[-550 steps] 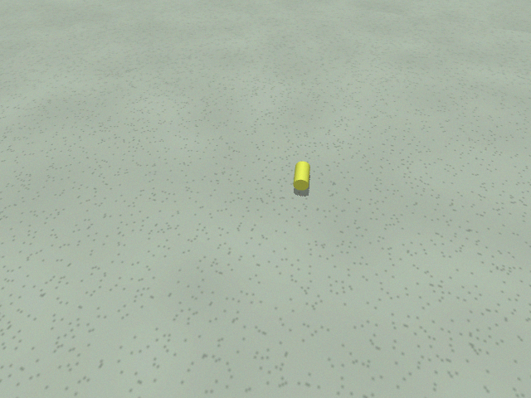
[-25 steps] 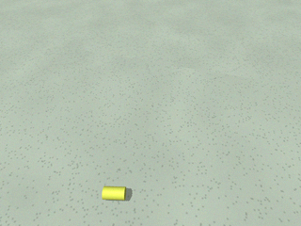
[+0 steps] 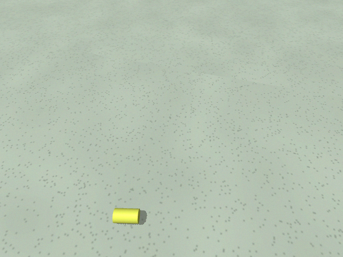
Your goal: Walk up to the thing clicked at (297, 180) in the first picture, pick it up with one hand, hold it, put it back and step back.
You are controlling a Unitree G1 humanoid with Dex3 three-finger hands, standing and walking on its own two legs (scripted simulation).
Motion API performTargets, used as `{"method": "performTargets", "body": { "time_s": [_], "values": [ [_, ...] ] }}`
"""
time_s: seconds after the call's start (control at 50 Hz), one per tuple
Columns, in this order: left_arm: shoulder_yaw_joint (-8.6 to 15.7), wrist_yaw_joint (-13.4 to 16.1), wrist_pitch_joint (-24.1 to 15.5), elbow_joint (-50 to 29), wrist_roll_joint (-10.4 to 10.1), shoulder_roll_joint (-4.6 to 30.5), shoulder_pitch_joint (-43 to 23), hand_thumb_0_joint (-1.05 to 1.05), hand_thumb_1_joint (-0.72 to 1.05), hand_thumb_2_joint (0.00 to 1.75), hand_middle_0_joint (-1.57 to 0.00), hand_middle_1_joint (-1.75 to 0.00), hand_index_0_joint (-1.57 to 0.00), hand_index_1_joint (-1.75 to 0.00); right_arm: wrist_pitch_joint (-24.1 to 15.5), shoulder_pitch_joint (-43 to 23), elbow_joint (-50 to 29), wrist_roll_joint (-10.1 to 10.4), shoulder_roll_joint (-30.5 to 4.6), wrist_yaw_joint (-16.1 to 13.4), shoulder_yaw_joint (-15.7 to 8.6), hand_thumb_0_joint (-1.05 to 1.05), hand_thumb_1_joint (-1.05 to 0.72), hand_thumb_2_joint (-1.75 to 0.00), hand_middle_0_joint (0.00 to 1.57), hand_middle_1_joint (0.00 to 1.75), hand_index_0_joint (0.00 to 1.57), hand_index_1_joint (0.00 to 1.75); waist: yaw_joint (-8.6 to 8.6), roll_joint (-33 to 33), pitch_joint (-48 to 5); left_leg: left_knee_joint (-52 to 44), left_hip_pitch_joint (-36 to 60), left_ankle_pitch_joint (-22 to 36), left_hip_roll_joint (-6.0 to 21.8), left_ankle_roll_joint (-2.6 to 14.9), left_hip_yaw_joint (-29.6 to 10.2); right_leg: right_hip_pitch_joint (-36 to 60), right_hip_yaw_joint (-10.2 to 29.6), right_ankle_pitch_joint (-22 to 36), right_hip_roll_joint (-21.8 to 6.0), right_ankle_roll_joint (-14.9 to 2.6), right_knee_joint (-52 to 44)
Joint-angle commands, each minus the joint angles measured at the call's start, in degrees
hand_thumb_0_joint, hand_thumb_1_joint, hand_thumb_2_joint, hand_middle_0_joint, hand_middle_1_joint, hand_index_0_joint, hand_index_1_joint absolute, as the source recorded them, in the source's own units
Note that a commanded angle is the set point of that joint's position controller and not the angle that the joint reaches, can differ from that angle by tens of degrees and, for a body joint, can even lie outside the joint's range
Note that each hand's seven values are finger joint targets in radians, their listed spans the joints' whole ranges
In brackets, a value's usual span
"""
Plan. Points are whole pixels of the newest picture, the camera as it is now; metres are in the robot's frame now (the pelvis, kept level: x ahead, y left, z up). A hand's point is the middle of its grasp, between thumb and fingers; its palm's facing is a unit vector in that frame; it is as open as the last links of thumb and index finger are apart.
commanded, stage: stand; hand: left
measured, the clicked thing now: (126, 215) +0.44 +0.28 -0.74
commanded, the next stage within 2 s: rise first in 1.94 s
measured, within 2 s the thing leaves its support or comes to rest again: neither
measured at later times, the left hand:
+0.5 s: hand out of the picture +0.06 +0.24 -0.15, palm faces -0.04 -0.93 -0.36, open 7.3 cm
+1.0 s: hand out of the picture +0.07 +0.23 -0.16, palm faces -0.03 -0.94 -0.35, open 7.3 cm
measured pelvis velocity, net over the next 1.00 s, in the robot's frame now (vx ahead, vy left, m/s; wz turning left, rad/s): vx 0.00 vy -0.03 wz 0.00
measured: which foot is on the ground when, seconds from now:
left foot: down 0.00-1.00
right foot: down 0.00-1.00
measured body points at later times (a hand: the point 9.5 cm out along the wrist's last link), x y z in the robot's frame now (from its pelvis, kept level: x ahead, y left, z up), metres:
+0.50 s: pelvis +0.00 -0.02 +0.00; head +0.01 -0.02 +0.45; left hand +0.07 +0.29 -0.13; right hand +0.06 -0.32 -0.14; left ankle -0.01 +0.11 -0.75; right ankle -0.01 -0.13 -0.75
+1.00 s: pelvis +0.00 -0.03 +0.00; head +0.01 -0.03 +0.45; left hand +0.07 +0.28 -0.13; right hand +0.07 -0.33 -0.13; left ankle -0.01 +0.11 -0.75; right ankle -0.01 -0.13 -0.75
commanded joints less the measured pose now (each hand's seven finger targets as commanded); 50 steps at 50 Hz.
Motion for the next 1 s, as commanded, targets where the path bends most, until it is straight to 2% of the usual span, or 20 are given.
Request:
{"method": "performTargets", "body": {
  "time_s": [0.0, 0.04, 0.08, 0.12, 0.22, 0.34, 0.42, 0.56, 0.6, 0.68, 0.74, 0.78, 0.84, 0.86, 0.98],
  "values": [
    [2.4, 0.6, -1.4, -2.6, 0.0, 12.4, -1.1, 0.00, 0.90, 0.90, -0.20, -0.30, -0.20, -0.30, -1.4, -2.6, -2.7, 0.1, -12.5, -0.8, -2.2, 0.00, -0.90, -0.90, 0.20, 0.30, 0.20, 0.30, -0.11, 0.6, -3.9, -3.8, -1.5, 6.5, 8.1, 0.42, -6.4, 0.6, 5.4, 6.1, -6.4, -1.81, -3.4],
    [2.5, 0.5, -1.5, -2.8, 0.0, 12.6, -1.5, 0.00, 0.90, 0.90, -0.20, -0.30, -0.20, -0.30, -1.5, -2.1, -2.4, 0.0, -12.3, -0.8, -2.1, 0.00, -0.90, -0.90, 0.20, 0.30, 0.20, 0.30, -0.22, 1.5, -3.9, -4.1, -2.3, 5.0, 7.8, 0.30, -6.1, 0.4, 5.8, 5.7, -6.4, -1.76, -3.8],
    [2.5, 0.5, -1.6, -2.7, 0.2, 12.3, -1.7, 0.00, 0.90, 0.90, -0.20, -0.30, -0.20, -0.30, -1.7, -2.6, -2.4, 0.0, -12.4, -0.8, -2.2, 0.00, -0.90, -0.90, 0.20, 0.30, 0.20, 0.30, -0.21, 1.3, -5.7, -3.1, -0.6, 8.4, 8.3, 0.41, -6.0, 1.2, 5.8, 8.7, -6.9, -2.09, -3.1],
    [2.4, 0.5, -1.6, -2.6, 0.0, 12.2, -1.5, 0.00, 0.90, 0.90, -0.20, -0.30, -0.20, -0.30, -1.7, -2.2, -2.0, 0.0, -12.2, -0.9, -2.0, 0.00, -0.90, -0.90, 0.20, 0.30, 0.20, 0.30, -0.05, 1.1, -5.5, -3.0, -0.5, 9.5, 8.4, 0.31, -6.2, 0.7, 5.7, 9.7, -6.7, -2.03, -3.1],
    [2.4, 0.5, -1.7, -2.3, 0.0, 12.3, -1.7, 0.00, 0.90, 0.90, -0.20, -0.30, -0.20, -0.30, -1.7, -1.4, -1.7, -0.1, -12.2, -0.9, -1.9, 0.00, -0.90, -0.90, 0.20, 0.30, 0.20, 0.30, -0.40, 0.1, -4.9, -3.1, -1.0, 7.4, 8.2, 0.20, -5.9, 0.0, 5.9, 8.5, -6.7, -2.11, -3.6],
    [2.4, 0.3, -1.3, -2.3, -0.1, 12.1, -2.1, 0.00, 0.90, 0.90, -0.20, -0.30, -0.20, -0.30, -1.6, -0.8, -1.1, -0.1, -12.6, -1.0, -1.9, 0.00, -0.90, -0.90, 0.20, 0.30, 0.20, 0.30, -0.42, 0.7, -4.1, -3.6, -2.4, 3.6, 8.2, 0.03, -5.9, -0.9, 6.3, 4.0, -6.3, -2.26, -4.2],
    [2.3, 0.4, -1.7, -1.9, 0.0, 12.5, -1.3, 0.00, 0.90, 0.90, -0.20, -0.30, -0.20, -0.30, -1.6, -0.9, -1.2, 0.0, -12.1, -0.9, -1.6, 0.00, -0.90, -0.90, 0.20, 0.30, 0.20, 0.30, -0.18, -0.8, -5.1, -2.6, -1.3, 8.1, 8.5, 0.01, -6.0, -0.1, 5.9, 9.5, -6.5, -2.32, -3.6],
    [2.3, 0.5, -1.7, -2.0, -0.1, 12.5, -1.8, 0.00, 0.90, 0.90, -0.20, -0.30, -0.20, -0.30, -1.7, -0.5, -1.3, 0.0, -12.5, -1.0, -1.6, 0.00, -0.90, -0.90, 0.20, 0.30, 0.20, 0.30, -0.46, -0.3, -6.4, -1.7, -0.5, 9.5, 8.8, 0.19, -5.7, 0.7, 6.1, 12.0, -6.8, -2.33, -3.1],
    [2.2, 0.5, -1.7, -1.8, -0.3, 12.6, -1.8, 0.00, 0.90, 0.90, -0.20, -0.30, -0.20, -0.30, -1.5, -0.6, -1.2, 0.0, -12.4, -1.0, -1.4, 0.00, -0.90, -0.90, 0.20, 0.30, 0.20, 0.30, -0.28, -0.8, -4.6, -2.0, -1.8, 7.7, 8.5, 0.08, -5.7, 0.1, 6.3, 10.6, -6.8, -2.37, -3.8],
    [2.3, 0.5, -1.6, -1.9, -0.3, 13.0, -1.7, 0.00, 0.90, 0.90, -0.20, -0.30, -0.20, -0.30, -1.5, -0.3, -1.2, 0.0, -12.3, -1.0, -1.3, 0.00, -0.90, -0.90, 0.20, 0.30, 0.20, 0.30, -0.28, -0.2, -4.9, -2.1, -0.9, 8.5, 8.5, -0.20, -5.6, -0.4, 6.2, 10.6, -6.6, -2.50, -3.7],
    [2.4, 0.5, -1.5, -1.8, -0.3, 13.0, -2.0, 0.00, 0.90, 0.90, -0.20, -0.30, -0.20, -0.30, -1.5, -0.2, -1.3, -0.1, -12.2, -1.0, -1.2, 0.00, -0.90, -0.90, 0.20, 0.30, 0.20, 0.30, -0.39, 0.3, -3.6, -2.5, -2.4, 5.8, 8.4, -0.12, -5.6, -1.0, 6.5, 7.1, -6.5, -2.47, -4.2],
    [2.3, 0.5, -1.5, -1.9, -0.1, 12.8, -1.8, 0.00, 0.90, 0.90, -0.20, -0.30, -0.20, -0.30, -1.6, -0.8, -1.6, 0.0, -12.4, -1.1, -1.3, 0.00, -0.90, -0.90, 0.20, 0.30, 0.20, 0.30, -0.22, 0.8, -5.8, -1.8, -0.6, 9.0, 8.9, 0.03, -5.5, 0.1, 6.2, 11.2, -6.6, -2.53, -3.3],
    [2.3, 0.4, -1.7, -1.9, -0.2, 12.8, -1.4, 0.00, 0.90, 0.90, -0.20, -0.30, -0.20, -0.30, -1.6, -0.3, -1.5, 0.1, -12.2, -1.1, -1.2, 0.00, -0.90, -0.90, 0.20, 0.30, 0.20, 0.30, -0.14, 0.4, -5.8, -1.7, -0.5, 10.0, 8.8, -0.11, -5.5, 0.3, 6.1, 12.6, -6.5, -2.43, -3.3],
    [2.3, 0.4, -1.7, -1.9, -0.2, 12.7, -1.7, 0.00, 0.90, 0.90, -0.20, -0.30, -0.20, -0.30, -1.6, 0.0, -1.5, 0.0, -12.2, -1.1, -1.1, 0.00, -0.90, -0.90, 0.20, 0.30, 0.20, 0.30, -0.37, 0.5, -5.3, -1.8, -1.2, 8.5, 8.7, -0.03, -5.3, -0.2, 6.3, 11.1, -6.5, -2.31, -3.7],
    [2.3, 0.4, -1.5, -2.0, -0.2, 12.5, -1.9, 0.00, 0.90, 0.90, -0.20, -0.30, -0.20, -0.30, -1.6, -0.6, -1.8, 0.0, -12.6, -1.2, -1.2, 0.00, -0.90, -0.90, 0.20, 0.30, 0.20, 0.30, -0.16, 1.0, -5.4, -1.7, -0.9, 9.3, 9.0, 0.04, -5.3, -0.1, 6.4, 11.3, -6.6, -2.56, -3.4]
  ]
}}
